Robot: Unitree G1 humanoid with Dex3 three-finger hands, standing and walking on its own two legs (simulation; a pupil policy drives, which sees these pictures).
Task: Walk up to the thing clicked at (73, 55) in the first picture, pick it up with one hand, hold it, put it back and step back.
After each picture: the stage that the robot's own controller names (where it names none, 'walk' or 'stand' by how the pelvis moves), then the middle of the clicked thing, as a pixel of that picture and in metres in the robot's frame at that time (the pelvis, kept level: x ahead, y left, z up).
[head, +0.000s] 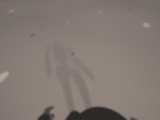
stand; (73, 55) +1.19 +0.39 -0.72
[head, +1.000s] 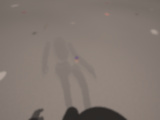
walk; (76, 59) +1.07 +0.22 -0.70
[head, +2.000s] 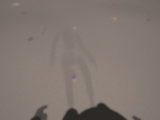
walk; (74, 78) +0.64 +0.21 -0.72
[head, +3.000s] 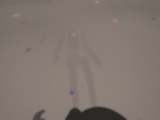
walk; (71, 94) +0.41 +0.25 -0.70
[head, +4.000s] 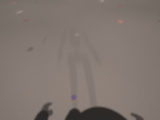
stand; (74, 98) +0.33 +0.21 -0.72
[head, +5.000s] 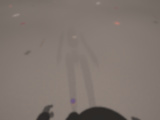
stand; (73, 101) +0.31 +0.21 -0.72
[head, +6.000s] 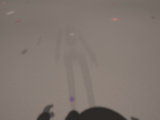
stand; (72, 100) +0.30 +0.23 -0.72
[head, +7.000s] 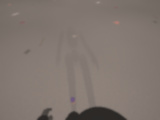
stand; (73, 100) +0.32 +0.21 -0.73
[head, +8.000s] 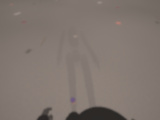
stand; (73, 100) +0.31 +0.21 -0.73
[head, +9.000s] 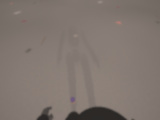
go down; (73, 100) +0.32 +0.21 -0.72
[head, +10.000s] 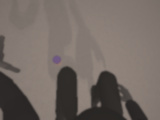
go down; (57, 60) +0.39 +0.26 -0.30
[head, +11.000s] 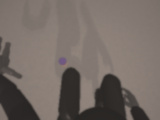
approach; (63, 62) +0.38 +0.26 -0.30
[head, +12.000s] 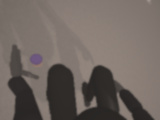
close in; (36, 60) +0.36 +0.30 -0.21
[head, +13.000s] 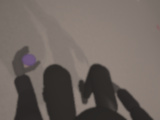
close; (29, 61) +0.36 +0.30 -0.21
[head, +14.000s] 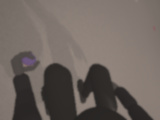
lift; (29, 61) +0.35 +0.30 -0.22
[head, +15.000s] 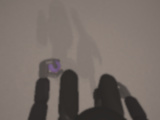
lift; (55, 68) +0.31 +0.26 -0.07
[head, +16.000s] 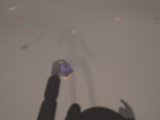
lift; (66, 71) +0.34 +0.18 +0.04
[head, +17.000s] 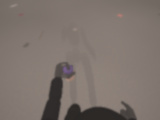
hold; (69, 73) +0.33 +0.17 +0.00
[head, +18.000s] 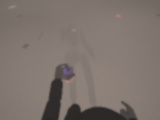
hold; (68, 74) +0.32 +0.17 -0.01
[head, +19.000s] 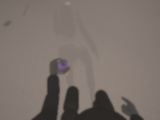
crouch; (63, 68) +0.36 +0.20 -0.07
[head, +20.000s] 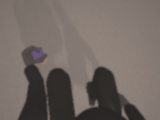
lower; (40, 56) +0.40 +0.30 -0.17
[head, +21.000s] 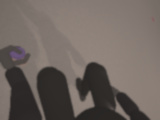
lower; (19, 57) +0.39 +0.32 -0.22
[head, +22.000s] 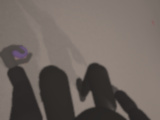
lower; (22, 55) +0.38 +0.32 -0.22
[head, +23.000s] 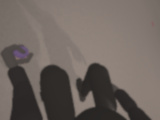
lower; (22, 55) +0.38 +0.32 -0.22
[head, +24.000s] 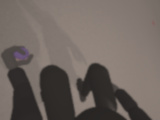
lower; (23, 56) +0.37 +0.32 -0.22
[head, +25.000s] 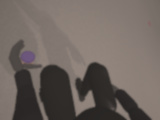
withdraw; (27, 59) +0.37 +0.29 -0.22
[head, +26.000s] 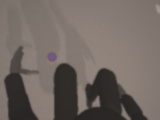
stand; (51, 58) +0.39 +0.27 -0.25
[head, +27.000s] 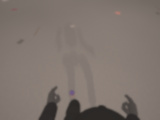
stand; (72, 93) +0.34 +0.19 -0.62
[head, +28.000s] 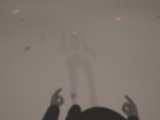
stand; (73, 97) +0.35 +0.20 -0.66
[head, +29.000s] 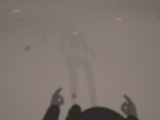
stand; (74, 97) +0.35 +0.20 -0.67
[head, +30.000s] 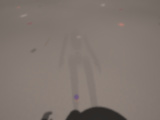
stand; (76, 98) +0.37 +0.19 -0.72
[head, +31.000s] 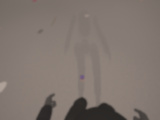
walk; (82, 78) +0.48 +0.17 -0.70
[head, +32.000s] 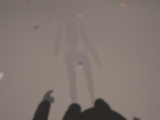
walk; (80, 65) +0.77 +0.13 -0.70
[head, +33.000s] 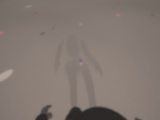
stand; (80, 62) +0.99 +0.20 -0.70
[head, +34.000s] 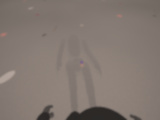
stand; (81, 63) +0.98 +0.18 -0.72
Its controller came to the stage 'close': yes
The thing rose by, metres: 0.70
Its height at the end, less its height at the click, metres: +0.00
